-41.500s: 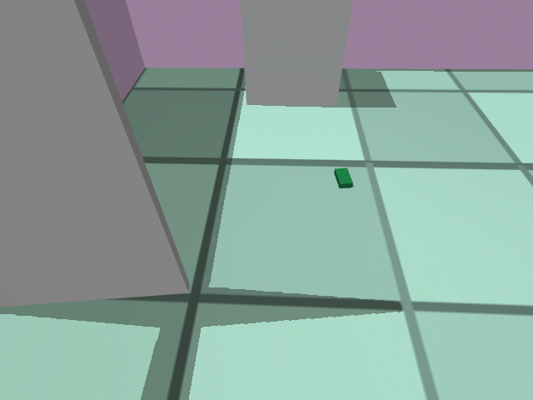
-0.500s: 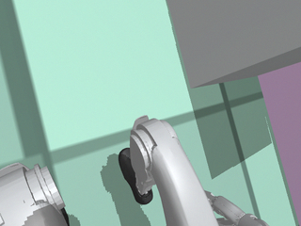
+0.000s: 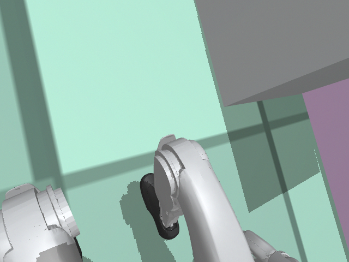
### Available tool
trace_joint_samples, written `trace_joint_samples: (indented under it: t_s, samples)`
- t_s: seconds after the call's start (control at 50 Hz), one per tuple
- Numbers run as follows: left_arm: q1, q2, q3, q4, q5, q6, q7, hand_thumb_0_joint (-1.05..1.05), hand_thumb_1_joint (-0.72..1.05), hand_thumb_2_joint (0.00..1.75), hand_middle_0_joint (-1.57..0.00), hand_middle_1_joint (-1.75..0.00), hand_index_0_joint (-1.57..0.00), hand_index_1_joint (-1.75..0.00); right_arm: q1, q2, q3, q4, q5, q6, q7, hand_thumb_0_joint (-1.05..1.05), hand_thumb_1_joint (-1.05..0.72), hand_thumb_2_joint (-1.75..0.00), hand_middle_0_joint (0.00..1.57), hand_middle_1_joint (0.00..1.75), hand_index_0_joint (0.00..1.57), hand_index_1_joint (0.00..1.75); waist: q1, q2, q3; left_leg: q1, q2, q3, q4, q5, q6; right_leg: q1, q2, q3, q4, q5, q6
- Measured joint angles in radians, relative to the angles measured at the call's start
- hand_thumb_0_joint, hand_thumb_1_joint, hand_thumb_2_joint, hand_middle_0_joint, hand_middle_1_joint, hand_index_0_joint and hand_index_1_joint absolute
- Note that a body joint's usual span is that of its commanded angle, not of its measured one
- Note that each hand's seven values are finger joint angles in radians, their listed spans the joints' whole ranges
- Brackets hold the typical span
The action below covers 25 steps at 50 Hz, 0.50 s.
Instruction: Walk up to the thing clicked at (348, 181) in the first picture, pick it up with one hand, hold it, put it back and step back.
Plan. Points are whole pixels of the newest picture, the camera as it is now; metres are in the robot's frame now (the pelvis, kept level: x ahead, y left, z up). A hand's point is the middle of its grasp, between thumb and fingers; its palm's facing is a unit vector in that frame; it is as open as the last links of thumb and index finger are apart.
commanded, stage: settle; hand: left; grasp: from above
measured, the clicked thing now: out of the picture +0.45 +0.31 -0.29
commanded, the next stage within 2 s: lift in 0.80 s
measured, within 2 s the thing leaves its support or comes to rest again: leaves its support in 0.28 s
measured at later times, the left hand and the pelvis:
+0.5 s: hand out of the picture +0.44 +0.34 -0.19, palm faces -0.40 -0.12 -0.91, open 9.7 cm; pelvis +0.01 +0.00 +0.01, yaw +2 degrees
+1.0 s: hand out of the picture +0.44 +0.32 -0.12, palm faces -0.41 -0.07 -0.91, open 9.7 cm; pelvis +0.00 -0.01 +0.03, yaw +6 degrees
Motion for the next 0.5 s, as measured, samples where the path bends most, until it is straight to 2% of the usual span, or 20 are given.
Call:
trace_joint_samples:
  t_s: [0.12,0.24,0.34,0.42,0.5]
  samples:
    - [-0.012,-0.015,-0.014,0.002,0.007,0.023,0.021,-0.01,0.11,0.37,-0.71,-0.43,-0.72,-0.42,-0.004,-0.007,-0.01,0.009,0.001,-0.012,0.003,0.0,-0.9,-0.9,0.2,0.3,0.2,0.3,0.002,0.006,-0.015,-0.006,0.001,0.003,-0.008,-0.006,0.007,0.001,-0.002,-0.001,-0.012,-0.007,-0.004]
    - [-0.017,-0.028,0.032,-0.027,0.004,0.066,0.0,-0.01,0.09,0.35,-0.75,-0.4,-0.76,-0.38,0.011,-0.012,-0.027,0.011,0.011,-0.027,0.028,0.0,-0.9,-0.9,0.2,0.3,0.2,0.3,0.0,0.01,-0.03,-0.01,-0.005,0.004,-0.009,-0.012,0.004,-0.002,-0.008,-0.001,-0.009,-0.016,-0.011]
    - [0.034,-0.062,0.087,-0.145,-0.014,0.089,-0.044,-0.01,0.08,0.35,-0.77,-0.38,-0.78,-0.37,0.043,-0.002,-0.072,0.034,0.025,-0.021,0.047,0.0,-0.9,-0.9,0.2,0.3,0.2,0.3,0.014,0.04,-0.073,-0.023,-0.011,0.008,-0.01,-0.02,-0.004,-0.02,-0.017,0.002,0.001,-0.029,-0.022]
    - [0.084,-0.113,0.088,-0.231,-0.044,0.118,-0.101,-0.01,0.08,0.34,-0.77,-0.38,-0.79,-0.36,0.066,0.013,-0.117,0.057,0.05,0.006,0.058,0.0,-0.9,-0.9,0.2,0.3,0.2,0.3,0.039,0.085,-0.126,-0.031,-0.013,0.021,-0.02,-0.025,-0.007,-0.033,-0.024,0.013,0.004,-0.04,-0.022]
    - [0.111,-0.166,0.056,-0.265,-0.083,0.142,-0.171,-0.01,0.08,0.33,-0.77,-0.38,-0.79,-0.36,0.075,0.019,-0.159,0.066,0.082,0.042,0.058,0.0,-0.9,-0.9,0.2,0.3,0.2,0.3,0.07,0.135,-0.17,-0.033,-0.011,0.048,-0.047,-0.016,-0.002,-0.041,-0.03,0.033,-0.006,-0.043,-0.017]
